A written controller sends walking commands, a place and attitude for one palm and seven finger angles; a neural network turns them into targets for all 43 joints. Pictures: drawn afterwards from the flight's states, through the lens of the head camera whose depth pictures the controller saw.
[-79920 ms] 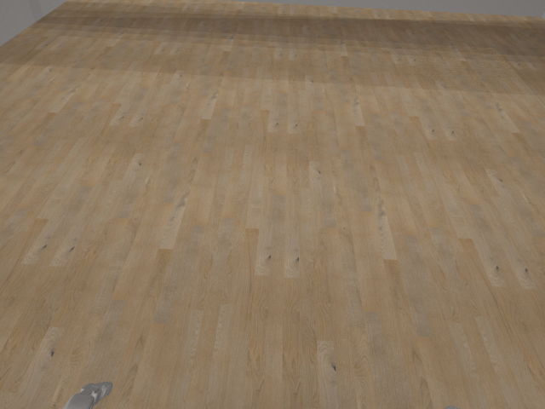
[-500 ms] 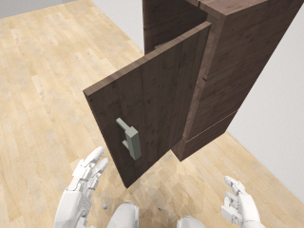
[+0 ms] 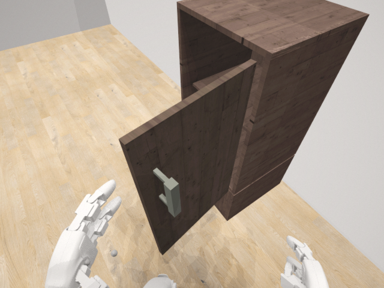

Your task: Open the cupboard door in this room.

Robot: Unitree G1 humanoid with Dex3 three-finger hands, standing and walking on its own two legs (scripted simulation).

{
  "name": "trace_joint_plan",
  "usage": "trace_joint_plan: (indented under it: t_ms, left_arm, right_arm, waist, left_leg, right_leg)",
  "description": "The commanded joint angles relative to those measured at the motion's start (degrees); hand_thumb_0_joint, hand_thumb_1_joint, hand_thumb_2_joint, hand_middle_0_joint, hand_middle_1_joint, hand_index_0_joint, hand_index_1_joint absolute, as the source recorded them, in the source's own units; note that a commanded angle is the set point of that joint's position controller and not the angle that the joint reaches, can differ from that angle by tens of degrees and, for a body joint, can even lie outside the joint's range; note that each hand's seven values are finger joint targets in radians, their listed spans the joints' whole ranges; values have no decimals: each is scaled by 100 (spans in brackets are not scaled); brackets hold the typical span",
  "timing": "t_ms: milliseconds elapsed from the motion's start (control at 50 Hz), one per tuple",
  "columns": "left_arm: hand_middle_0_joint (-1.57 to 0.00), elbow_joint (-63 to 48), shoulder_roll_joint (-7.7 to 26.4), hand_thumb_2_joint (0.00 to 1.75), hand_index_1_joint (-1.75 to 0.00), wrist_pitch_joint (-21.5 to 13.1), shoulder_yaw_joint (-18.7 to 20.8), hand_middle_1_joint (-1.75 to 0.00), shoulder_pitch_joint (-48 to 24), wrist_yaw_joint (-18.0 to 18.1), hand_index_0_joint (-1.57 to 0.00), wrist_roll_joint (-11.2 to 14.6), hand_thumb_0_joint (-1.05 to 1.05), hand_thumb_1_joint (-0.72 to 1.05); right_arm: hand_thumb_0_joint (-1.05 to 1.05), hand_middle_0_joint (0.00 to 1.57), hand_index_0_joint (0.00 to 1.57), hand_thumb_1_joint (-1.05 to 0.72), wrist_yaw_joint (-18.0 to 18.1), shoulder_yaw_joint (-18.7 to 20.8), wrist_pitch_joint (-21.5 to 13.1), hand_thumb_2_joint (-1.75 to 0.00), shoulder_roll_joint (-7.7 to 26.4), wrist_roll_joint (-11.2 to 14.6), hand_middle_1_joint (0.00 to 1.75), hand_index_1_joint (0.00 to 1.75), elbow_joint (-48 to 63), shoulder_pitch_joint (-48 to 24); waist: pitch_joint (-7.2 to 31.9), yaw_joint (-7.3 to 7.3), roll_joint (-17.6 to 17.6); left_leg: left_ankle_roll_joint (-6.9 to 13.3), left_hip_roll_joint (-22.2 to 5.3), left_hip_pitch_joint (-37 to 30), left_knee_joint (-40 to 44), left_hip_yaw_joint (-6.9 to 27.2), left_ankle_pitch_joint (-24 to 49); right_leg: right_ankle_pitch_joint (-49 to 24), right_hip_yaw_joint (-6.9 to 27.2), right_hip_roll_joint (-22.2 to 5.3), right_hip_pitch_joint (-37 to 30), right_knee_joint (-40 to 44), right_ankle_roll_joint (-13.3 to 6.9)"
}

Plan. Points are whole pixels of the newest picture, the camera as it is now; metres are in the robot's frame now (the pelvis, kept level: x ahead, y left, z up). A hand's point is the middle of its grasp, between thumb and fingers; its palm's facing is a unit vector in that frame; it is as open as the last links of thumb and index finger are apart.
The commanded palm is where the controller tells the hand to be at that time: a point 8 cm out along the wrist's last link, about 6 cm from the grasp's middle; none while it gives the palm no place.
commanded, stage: draw the hand back to the body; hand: left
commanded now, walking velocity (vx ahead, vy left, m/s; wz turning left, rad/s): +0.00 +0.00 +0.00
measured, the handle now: (166, 192) +0.31 +0.08 +0.03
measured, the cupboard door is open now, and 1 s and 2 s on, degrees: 100 100 100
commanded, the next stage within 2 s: step back with the hand held close in 1.20 s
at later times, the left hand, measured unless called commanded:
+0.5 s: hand (43, 213) +0.20 +0.23 +0.16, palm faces +0.28 -0.88 -0.39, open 12.9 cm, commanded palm +0.16 +0.28 +0.19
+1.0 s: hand (2, 168) +0.23 +0.26 +0.23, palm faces +0.43 -0.82 -0.39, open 7.7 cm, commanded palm +0.18 +0.30 +0.25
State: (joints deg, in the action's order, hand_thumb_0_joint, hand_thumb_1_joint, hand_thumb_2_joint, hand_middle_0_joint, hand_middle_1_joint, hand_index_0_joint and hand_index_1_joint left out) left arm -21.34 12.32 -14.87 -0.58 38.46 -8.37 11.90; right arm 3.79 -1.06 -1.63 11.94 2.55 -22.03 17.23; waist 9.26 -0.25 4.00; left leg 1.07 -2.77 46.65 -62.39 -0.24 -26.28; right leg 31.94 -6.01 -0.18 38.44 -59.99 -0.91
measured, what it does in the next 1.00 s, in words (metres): rises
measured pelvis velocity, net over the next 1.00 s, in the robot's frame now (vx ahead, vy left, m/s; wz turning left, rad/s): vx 0.03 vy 0.01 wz -0.03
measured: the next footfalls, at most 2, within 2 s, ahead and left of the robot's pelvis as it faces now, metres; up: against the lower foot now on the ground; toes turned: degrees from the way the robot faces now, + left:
none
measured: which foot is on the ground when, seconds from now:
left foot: down 0.00-1.00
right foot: down 0.00-1.00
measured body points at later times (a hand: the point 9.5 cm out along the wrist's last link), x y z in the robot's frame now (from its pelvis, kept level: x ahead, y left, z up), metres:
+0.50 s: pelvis +0.03 +0.02 +0.05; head +0.02 +0.00 +0.50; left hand +0.18 +0.27 +0.19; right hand +0.22 -0.19 -0.02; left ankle +0.05 +0.11 -0.66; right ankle -0.02 -0.11 -0.66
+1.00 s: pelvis +0.03 +0.01 +0.08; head +0.02 -0.02 +0.53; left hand +0.20 +0.30 +0.25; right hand +0.22 -0.22 -0.01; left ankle +0.05 +0.11 -0.66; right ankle -0.02 -0.11 -0.66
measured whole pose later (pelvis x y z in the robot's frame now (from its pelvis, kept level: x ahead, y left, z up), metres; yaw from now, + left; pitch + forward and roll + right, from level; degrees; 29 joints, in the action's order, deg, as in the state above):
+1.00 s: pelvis +0.03 +0.01 +0.08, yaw -1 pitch -3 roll +0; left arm -23.8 19.5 -2.5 19.2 27.3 6.8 4.8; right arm 4.7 -1.5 -3.5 13.6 0.7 -34.1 11.4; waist -0.8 3.4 3.5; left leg 1.4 -0.6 9.2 -25.9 -4.2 -13.3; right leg 17.0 -2.7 -0.8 2.6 -23.1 0.2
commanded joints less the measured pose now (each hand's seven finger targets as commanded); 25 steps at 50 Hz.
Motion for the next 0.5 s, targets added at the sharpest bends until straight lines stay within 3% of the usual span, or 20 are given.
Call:
trace_joint_plan:
  t_ms: [0,100,120,140,160,180,260,380,480]
  left_arm:
    - [-15,-1621,599,30,-30,-459,659,-30,100,-45,-15,212,0,-50]
    - [-16,-1787,628,37,-30,-360,857,-30,176,-120,-16,360,0,-32]
    - [-16,-1954,1483,39,-30,142,1095,-30,606,584,-16,-480,0,-29]
    - [-16,-2112,944,40,-30,434,783,-30,675,882,-16,-576,0,-26]
    - [-16,-2099,859,42,-30,603,745,-30,591,1034,-16,-621,0,-22]
    - [-16,-1999,693,43,-30,756,614,-30,687,1143,-16,-730,0,-18]
    - [-17,-1953,1088,50,-30,1062,971,-30,236,1507,-17,-895,0,-5]
    - [-17,-2266,1353,58,-30,1143,1304,-30,-310,1736,-17,-976,0,17]
    - [-18,-1966,1349,66,-30,1174,1542,-30,-473,1767,-18,-940,0,34]
  right_arm:
    - [0,20,20,-90,16,264,-476,-90,582,4,30,30,1038,-606]
    - [0,20,20,-90,-28,261,-564,-90,596,42,30,30,960,-593]
    - [0,20,20,-90,198,251,-417,-90,629,-21,30,30,1001,-607]
    - [0,20,20,-90,268,171,-367,-90,527,-44,30,30,1065,-561]
    - [0,20,20,-90,285,182,-371,-90,539,-43,30,30,1024,-563]
    - [0,20,20,-90,301,160,-332,-90,526,-45,30,30,945,-554]
    - [0,20,20,-90,380,91,-262,-90,592,-98,30,30,804,-655]
    - [0,20,20,-90,412,-24,-474,-90,630,-122,30,30,596,-756]
    - [0,20,20,-90,329,-53,-598,-90,663,-144,30,30,337,-917]
  waist:
    - [465,116,-22]
    - [538,129,125]
    - [635,474,87]
    - [411,289,64]
    - [342,253,-187]
    - [126,207,-53]
    - [-64,193,-441]
    - [-54,254,2]
    - [-423,287,-52]
  left_leg:
    - [61,244,-1317,1230,249,747]
    - [45,230,-1708,1391,267,1258]
    - [44,111,-1877,1706,133,1312]
    - [57,134,-1989,1799,110,1329]
    - [59,138,-1981,1814,141,1325]
    - [73,103,-2086,1853,111,1436]
    - [99,106,-2369,2188,117,1411]
    - [78,76,-3091,2738,198,1756]
    - [20,37,-3361,3176,237,1931]
  right_leg:
    - [-1149,188,242,-97,1218,-5]
    - [-1751,91,270,-369,1281,4]
    - [-1765,463,72,-583,1714,-66]
    - [-1772,388,44,-617,1834,-45]
    - [-1820,381,29,-697,1922,-35]
    - [-1886,349,25,-702,1967,-11]
    - [-1909,287,16,-1104,2352,5]
    - [-2027,277,-29,-1601,2698,-12]
    - [-2101,251,1,-1981,3054,-10]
